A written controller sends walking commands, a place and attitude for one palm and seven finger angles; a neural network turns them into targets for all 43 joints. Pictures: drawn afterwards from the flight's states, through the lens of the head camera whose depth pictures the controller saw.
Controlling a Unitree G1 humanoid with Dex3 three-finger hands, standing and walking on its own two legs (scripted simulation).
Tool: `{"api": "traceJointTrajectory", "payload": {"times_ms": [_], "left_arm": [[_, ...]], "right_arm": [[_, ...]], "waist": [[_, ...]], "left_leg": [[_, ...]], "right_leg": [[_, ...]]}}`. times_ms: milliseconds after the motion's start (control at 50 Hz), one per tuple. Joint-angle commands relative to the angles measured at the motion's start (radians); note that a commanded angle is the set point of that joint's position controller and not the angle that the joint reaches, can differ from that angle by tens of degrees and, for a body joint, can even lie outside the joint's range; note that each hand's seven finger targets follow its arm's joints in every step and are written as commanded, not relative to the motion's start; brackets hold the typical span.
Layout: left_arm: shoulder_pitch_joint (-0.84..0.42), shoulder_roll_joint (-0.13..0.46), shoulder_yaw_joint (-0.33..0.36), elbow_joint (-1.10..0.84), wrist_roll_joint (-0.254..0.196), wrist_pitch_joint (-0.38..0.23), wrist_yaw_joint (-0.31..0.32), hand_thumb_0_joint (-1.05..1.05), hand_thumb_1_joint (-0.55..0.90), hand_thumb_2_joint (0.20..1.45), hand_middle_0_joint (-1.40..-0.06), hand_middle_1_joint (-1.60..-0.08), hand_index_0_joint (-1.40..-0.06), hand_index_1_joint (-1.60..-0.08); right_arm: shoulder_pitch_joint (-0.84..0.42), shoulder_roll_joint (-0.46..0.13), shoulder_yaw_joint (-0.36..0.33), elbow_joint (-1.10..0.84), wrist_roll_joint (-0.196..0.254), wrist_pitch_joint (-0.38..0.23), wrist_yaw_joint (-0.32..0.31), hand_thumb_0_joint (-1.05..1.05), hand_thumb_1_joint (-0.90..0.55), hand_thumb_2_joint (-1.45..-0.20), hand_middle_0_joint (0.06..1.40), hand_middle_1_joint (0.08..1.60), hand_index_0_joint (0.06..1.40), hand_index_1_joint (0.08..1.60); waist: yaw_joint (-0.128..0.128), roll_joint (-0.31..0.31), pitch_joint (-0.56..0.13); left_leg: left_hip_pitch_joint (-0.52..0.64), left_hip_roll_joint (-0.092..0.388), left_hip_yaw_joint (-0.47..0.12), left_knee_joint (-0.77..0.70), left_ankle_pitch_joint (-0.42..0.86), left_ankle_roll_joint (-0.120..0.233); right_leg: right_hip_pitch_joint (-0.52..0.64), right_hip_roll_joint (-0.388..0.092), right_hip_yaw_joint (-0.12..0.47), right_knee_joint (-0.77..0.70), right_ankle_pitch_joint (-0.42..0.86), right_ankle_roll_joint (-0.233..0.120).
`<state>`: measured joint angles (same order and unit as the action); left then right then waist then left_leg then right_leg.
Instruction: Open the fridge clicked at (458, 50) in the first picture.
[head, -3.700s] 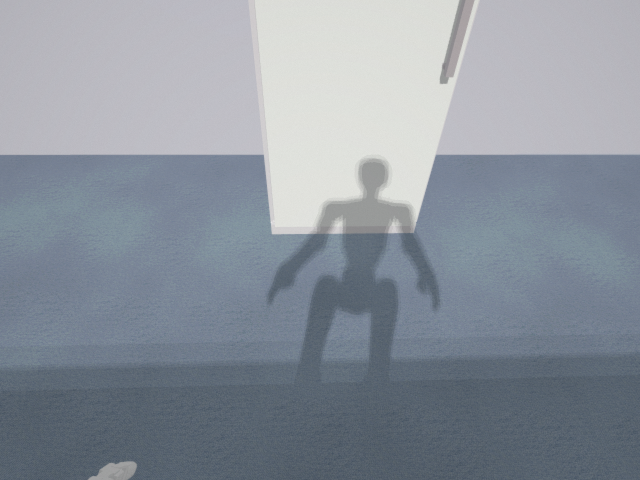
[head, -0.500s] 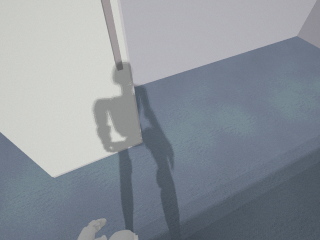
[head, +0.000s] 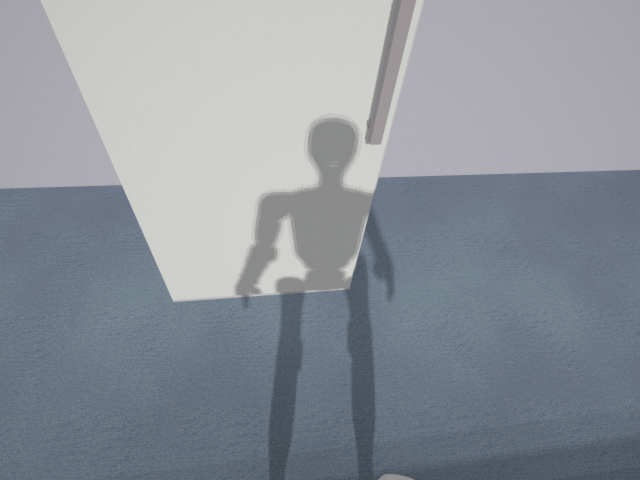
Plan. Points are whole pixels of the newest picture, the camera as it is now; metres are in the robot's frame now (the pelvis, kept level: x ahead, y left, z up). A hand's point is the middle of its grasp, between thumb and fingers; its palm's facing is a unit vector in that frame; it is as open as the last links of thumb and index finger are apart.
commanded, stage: turn to face it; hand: right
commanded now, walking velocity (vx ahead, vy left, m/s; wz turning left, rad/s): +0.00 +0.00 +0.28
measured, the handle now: (400, 3) +0.76 -0.06 +0.24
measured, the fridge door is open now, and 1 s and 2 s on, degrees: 0 0 0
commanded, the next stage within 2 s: take the last steps up to it in 0.18 s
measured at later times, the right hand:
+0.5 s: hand out of the picture +0.08 -0.23 -0.17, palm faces -0.15 +0.97 -0.20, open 7.4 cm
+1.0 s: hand out of the picture +0.09 -0.17 -0.18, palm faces -0.09 +0.98 -0.16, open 7.3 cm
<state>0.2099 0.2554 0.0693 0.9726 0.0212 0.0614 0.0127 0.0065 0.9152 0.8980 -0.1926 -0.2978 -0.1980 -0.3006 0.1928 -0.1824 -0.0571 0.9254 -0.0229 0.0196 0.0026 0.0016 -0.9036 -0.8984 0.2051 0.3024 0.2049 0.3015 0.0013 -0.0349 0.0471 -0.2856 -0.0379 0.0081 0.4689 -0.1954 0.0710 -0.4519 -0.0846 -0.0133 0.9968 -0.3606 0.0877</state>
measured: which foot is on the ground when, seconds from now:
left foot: down 0.00-0.22, up 0.24-0.62, down 0.64-1.00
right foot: up 0.00-0.18, down 0.20-0.64, up 0.66-1.00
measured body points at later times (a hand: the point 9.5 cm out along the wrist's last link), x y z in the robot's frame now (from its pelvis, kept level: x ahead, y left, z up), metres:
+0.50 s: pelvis +0.00 -0.04 +0.00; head +0.02 -0.05 +0.45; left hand -0.02 +0.19 -0.14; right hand +0.09 -0.28 -0.15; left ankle -0.04 +0.09 -0.69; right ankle -0.01 -0.15 -0.74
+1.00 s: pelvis +0.12 +0.00 +0.00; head +0.14 +0.00 +0.44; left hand +0.14 +0.24 -0.15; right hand +0.10 -0.22 -0.16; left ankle +0.00 +0.10 -0.74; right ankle +0.24 -0.11 -0.71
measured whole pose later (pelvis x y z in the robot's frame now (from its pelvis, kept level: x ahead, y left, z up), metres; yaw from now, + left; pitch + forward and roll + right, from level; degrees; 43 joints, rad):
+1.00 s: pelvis +0.12 +0.00 +0.00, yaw +9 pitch -1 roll +1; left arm 0.21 0.19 0.06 1.03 0.02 -0.01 -0.03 0.01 0.92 0.90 -0.19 -0.30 -0.20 -0.30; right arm 0.39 -0.14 -0.03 1.14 -0.03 -0.06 -0.01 0.00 -0.92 -0.90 0.20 0.30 0.20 0.30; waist -0.02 -0.01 0.05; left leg 0.03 0.02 0.13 0.34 -0.35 -0.01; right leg -0.50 -0.11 -0.10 0.74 -0.22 0.02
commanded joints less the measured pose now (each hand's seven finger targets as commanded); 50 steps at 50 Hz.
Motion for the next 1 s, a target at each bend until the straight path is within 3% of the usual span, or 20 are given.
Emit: {"api": "traceJointTrajectory", "payload": {"times_ms": [0, 80, 140, 160, 180, 200, 220, 260, 300, 440, 500, 560, 580, 600, 620, 640, 680, 760, 940, 980], "left_arm": [[-0.046, 0.043, 0.001, -0.085, -0.007, -0.031, 0.011, 0.000, 0.900, 0.900, -0.200, -0.300, -0.200, -0.300], [-0.004, 0.030, -0.005, -0.072, -0.016, -0.041, 0.017, 0.000, 0.900, 0.900, -0.200, -0.300, -0.200, -0.300], [0.111, 0.027, -0.010, -0.032, -0.018, -0.055, 0.026, 0.000, 0.900, 0.900, -0.200, -0.300, -0.200, -0.300], [0.139, 0.052, -0.007, -0.023, -0.017, -0.066, 0.031, 0.000, 0.900, 0.900, -0.200, -0.300, -0.200, -0.300], [0.116, 0.129, 0.007, -0.040, -0.007, -0.069, 0.031, 0.000, 0.900, 0.900, -0.200, -0.300, -0.200, -0.300], [0.080, 0.165, 0.010, -0.066, -0.002, -0.060, 0.032, 0.000, 0.900, 0.900, -0.200, -0.300, -0.200, -0.300], [0.036, 0.149, 0.000, -0.087, 0.006, -0.056, 0.032, 0.000, 0.900, 0.900, -0.200, -0.300, -0.200, -0.300], [-0.025, 0.074, -0.019, -0.080, 0.005, -0.063, 0.041, 0.000, 0.900, 0.900, -0.200, -0.300, -0.200, -0.300], [0.005, 0.069, -0.022, -0.074, 0.007, -0.072, 0.038, 0.000, 0.900, 0.900, -0.200, -0.300, -0.200, -0.300], [0.203, 0.082, 0.000, 0.023, 0.013, -0.099, 0.026, 0.000, 0.900, 0.900, -0.200, -0.300, -0.200, -0.300], [0.208, 0.092, 0.004, 0.047, 0.016, -0.096, 0.019, 0.000, 0.900, 0.900, -0.200, -0.300, -0.200, -0.300], [0.178, 0.088, 0.000, 0.064, 0.011, -0.092, 0.013, 0.000, 0.900, 0.900, -0.200, -0.300, -0.200, -0.300], [0.167, 0.070, -0.003, 0.068, 0.005, -0.094, 0.009, 0.000, 0.900, 0.900, -0.200, -0.300, -0.200, -0.300], [0.157, 0.024, -0.014, 0.061, -0.006, -0.100, 0.002, 0.000, 0.900, 0.900, -0.200, -0.300, -0.200, -0.300], [0.103, -0.035, -0.032, 0.018, -0.011, -0.107, -0.004, 0.000, 0.900, 0.900, -0.200, -0.300, -0.200, -0.300], [0.017, 0.025, -0.020, -0.011, 0.002, -0.101, -0.005, 0.000, 0.900, 0.900, -0.200, -0.300, -0.200, -0.300], [0.018, 0.013, -0.006, 0.015, 0.004, -0.093, -0.014, 0.000, 0.900, 0.900, -0.200, -0.300, -0.200, -0.300], [0.097, -0.040, -0.005, 0.059, 0.008, -0.078, -0.025, 0.000, 0.900, 0.900, -0.200, -0.300, -0.200, -0.300], [-0.044, -0.050, -0.012, -0.005, -0.005, -0.096, -0.048, 0.000, 0.900, 0.900, -0.200, -0.300, -0.200, -0.300], [-0.002, -0.035, -0.010, 0.005, -0.003, -0.105, -0.042, 0.000, 0.900, 0.900, -0.200, -0.300, -0.200, -0.300]], "right_arm": [[0.059, -0.216, -0.055, -0.045, -0.002, -0.007, -0.018, 0.000, -0.900, -0.900, 0.200, 0.300, 0.200, 0.300], [0.023, -0.218, -0.056, -0.041, -0.005, -0.001, -0.020, 0.000, -0.900, -0.900, 0.200, 0.300, 0.200, 0.300], [-0.028, -0.203, -0.053, -0.046, 0.008, 0.007, -0.018, 0.000, -0.900, -0.900, 0.200, 0.300, 0.200, 0.300], [-0.026, -0.165, -0.045, -0.051, 0.015, 0.008, -0.016, 0.000, -0.900, -0.900, 0.200, 0.300, 0.200, 0.300], [-0.001, -0.113, -0.035, -0.058, 0.022, 0.011, -0.008, 0.000, -0.900, -0.900, 0.200, 0.300, 0.200, 0.300], [-0.022, -0.109, -0.034, -0.069, 0.013, 0.014, -0.006, 0.000, -0.900, -0.900, 0.200, 0.300, 0.200, 0.300], [-0.027, -0.129, -0.042, -0.065, 0.007, 0.018, -0.003, 0.000, -0.900, -0.900, 0.200, 0.300, 0.200, 0.300], [0.003, -0.134, -0.053, -0.020, -0.005, 0.032, 0.002, 0.000, -0.900, -0.900, 0.200, 0.300, 0.200, 0.300], [0.029, -0.108, -0.041, -0.005, -0.005, 0.026, 0.011, 0.000, -0.900, -0.900, 0.200, 0.300, 0.200, 0.300], [-0.103, -0.066, -0.007, -0.025, -0.005, -0.004, 0.028, 0.000, -0.900, -0.900, 0.200, 0.300, 0.200, 0.300], [-0.097, -0.046, 0.001, -0.010, -0.002, -0.015, 0.030, 0.000, -0.900, -0.900, 0.200, 0.300, 0.200, 0.300], [0.005, -0.045, -0.003, 0.040, 0.001, -0.029, 0.029, 0.000, -0.900, -0.900, 0.200, 0.300, 0.200, 0.300], [0.071, -0.068, -0.010, 0.067, 0.000, -0.039, 0.024, 0.000, -0.900, -0.900, 0.200, 0.300, 0.200, 0.300], [0.164, -0.127, -0.022, 0.103, -0.004, -0.051, 0.014, 0.000, -0.900, -0.900, 0.200, 0.300, 0.200, 0.300], [0.272, -0.235, -0.044, 0.134, -0.005, -0.057, 0.002, 0.000, -0.900, -0.900, 0.200, 0.300, 0.200, 0.300], [0.324, -0.242, -0.042, 0.146, 0.007, -0.054, -0.008, 0.000, -0.900, -0.900, 0.200, 0.300, 0.200, 0.300], [0.211, -0.171, -0.034, 0.135, 0.007, -0.058, -0.016, 0.000, -0.900, -0.900, 0.200, 0.300, 0.200, 0.300], [0.141, -0.084, -0.006, 0.114, 0.000, -0.081, -0.018, 0.000, -0.900, -0.900, 0.200, 0.300, 0.200, 0.300], [0.210, -0.131, -0.004, 0.170, -0.005, -0.093, -0.023, 0.000, -0.900, -0.900, 0.200, 0.300, 0.200, 0.300], [0.205, -0.133, -0.007, 0.177, -0.005, -0.089, -0.024, 0.000, -0.900, -0.900, 0.200, 0.300, 0.200, 0.300]], "waist": [[-0.039, 0.160, -0.093], [-0.025, 0.175, -0.111], [0.031, 0.144, -0.132], [0.042, 0.063, -0.144], [0.027, -0.164, -0.124], [0.026, -0.263, -0.050], [0.014, -0.157, -0.013], [-0.021, -0.157, 0.031], [-0.016, -0.105, -0.006], [0.075, -0.100, 0.008], [0.070, -0.129, 0.007], [0.013, -0.111, -0.018], [-0.020, -0.053, -0.045], [-0.064, 0.082, -0.087], [-0.113, 0.349, -0.077], [-0.140, 0.257, -0.034], [-0.085, 0.230, 0.060], [0.002, 0.133, 0.110], [-0.021, 0.169, 0.097], [0.009, 0.154, 0.074]], "left_leg": [[0.161, 0.277, -0.321, -0.160, 0.201, 0.124], [0.129, 0.262, -0.363, -0.147, 0.233, 0.129], [0.032, 0.199, -0.328, -0.083, 0.164, 0.058], [-0.044, 0.136, -0.263, -0.014, 0.092, 0.011], [-0.200, 0.015, -0.145, 0.145, -0.115, -0.046], [-0.261, -0.018, -0.043, 0.328, -0.344, -0.085], [-0.206, 0.018, -0.078, 0.459, -0.324, -0.091], [-0.215, 0.023, -0.078, 0.594, -0.231, -0.100], [-0.245, 0.031, -0.043, 0.630, -0.197, -0.108], [-0.270, 0.093, 0.031, 0.358, -0.224, -0.104], [-0.162, 0.079, 0.077, 0.217, -0.249, -0.090], [0.055, 0.049, 0.118, 0.019, -0.121, -0.077], [0.193, 0.057, 0.097, -0.077, -0.053, -0.062], [0.404, 0.186, -0.047, -0.135, -0.118, -0.022], [0.521, 0.416, -0.372, -0.234, -0.170, 0.077], [0.432, 0.477, -0.452, -0.282, -0.205, 0.139], [0.293, 0.414, -0.344, -0.314, -0.310, 0.119], [0.134, 0.324, -0.098, -0.316, -0.042, 0.072], [0.184, 0.314, -0.016, -0.244, 0.213, 0.056], [0.181, 0.305, -0.005, -0.156, 0.294, 0.045]], "right_leg": [[-0.039, 0.007, 0.002, -0.114, -0.060, -0.010], [0.078, 0.038, -0.003, -0.278, -0.075, -0.036], [0.291, 0.050, -0.021, -0.553, 0.107, -0.055], [0.397, -0.016, 0.028, -0.654, 0.141, -0.076], [0.445, -0.212, 0.259, -0.735, 0.166, -0.142], [0.340, -0.345, 0.360, -0.780, 0.230, -0.227], [0.214, -0.350, 0.328, -0.784, 0.182, -0.272], [0.187, -0.219, 0.172, -0.768, 0.283, -0.222], [0.264, -0.188, 0.112, -0.760, 0.251, -0.212], [0.443, -0.237, 0.130, -0.776, 0.199, -0.252], [0.402, -0.228, 0.110, -0.759, 0.173, -0.242], [0.297, -0.185, 0.060, -0.676, 0.121, -0.197], [0.226, -0.141, 0.023, -0.587, 0.090, -0.165], [0.054, -0.084, -0.064, -0.418, 0.029, -0.125], [-0.196, 0.031, -0.164, -0.158, -0.211, -0.079], [-0.256, 0.007, -0.056, -0.009, -0.254, -0.087], [-0.255, -0.045, -0.017, 0.082, -0.103, -0.093], [-0.155, -0.053, -0.049, 0.028, 0.064, -0.060], [-0.044, -0.020, -0.102, -0.290, 0.147, -0.078], [0.066, 0.008, -0.116, -0.368, 0.138, -0.094]]}}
